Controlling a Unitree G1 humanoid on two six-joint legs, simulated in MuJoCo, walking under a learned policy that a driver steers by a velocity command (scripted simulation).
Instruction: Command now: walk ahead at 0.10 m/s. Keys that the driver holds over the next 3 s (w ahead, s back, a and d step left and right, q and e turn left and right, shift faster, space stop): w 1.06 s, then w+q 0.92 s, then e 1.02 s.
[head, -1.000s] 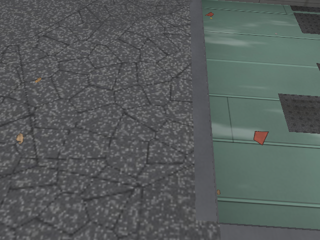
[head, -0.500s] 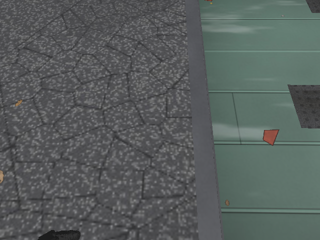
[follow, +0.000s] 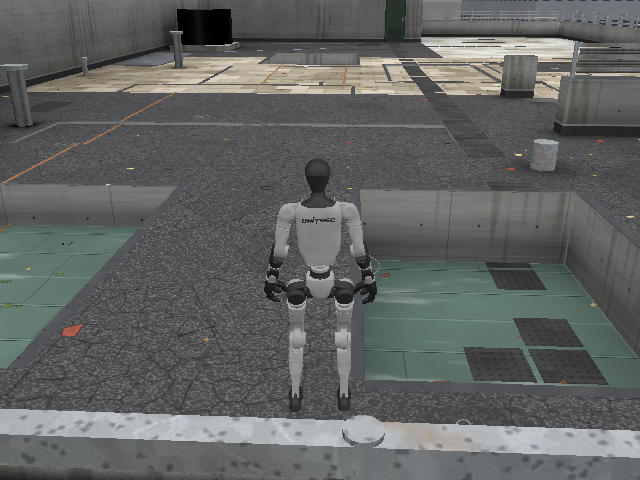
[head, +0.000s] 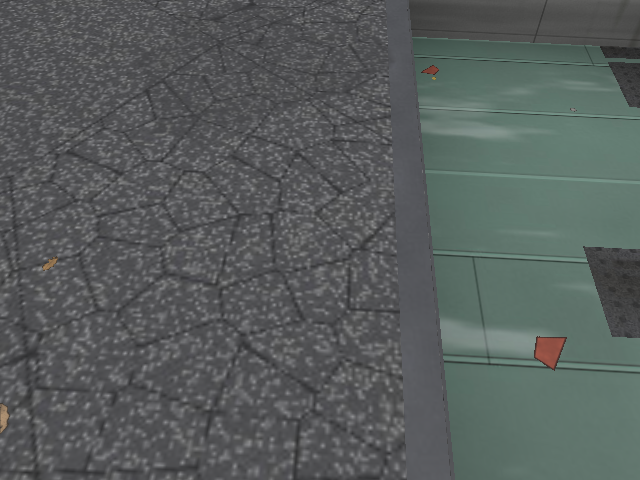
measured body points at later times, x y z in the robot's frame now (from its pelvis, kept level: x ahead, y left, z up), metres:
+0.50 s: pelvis +0.15 +0.01 +0.00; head +0.17 +0.01 +0.45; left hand +0.05 +0.25 -0.14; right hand +0.37 -0.21 -0.10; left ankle +0.30 +0.15 -0.69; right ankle +0.02 -0.12 -0.74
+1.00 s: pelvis +0.41 +0.09 +0.01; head +0.42 +0.10 +0.46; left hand +0.56 +0.35 -0.11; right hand +0.42 -0.17 -0.13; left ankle +0.38 +0.16 -0.74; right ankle +0.56 -0.08 -0.67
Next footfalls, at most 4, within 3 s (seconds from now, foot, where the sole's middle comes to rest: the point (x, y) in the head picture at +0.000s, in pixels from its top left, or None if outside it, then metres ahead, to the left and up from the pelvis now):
0.62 left None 0.42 0.16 -0.78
1.24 right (348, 386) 0.74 -0.05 -0.78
1.76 left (217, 306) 0.95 0.27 -0.78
2.22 right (234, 210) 1.30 0.26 -0.78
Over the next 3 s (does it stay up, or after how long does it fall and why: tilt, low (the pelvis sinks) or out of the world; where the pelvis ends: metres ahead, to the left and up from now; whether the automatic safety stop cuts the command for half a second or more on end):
stays up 1.18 0.34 0.00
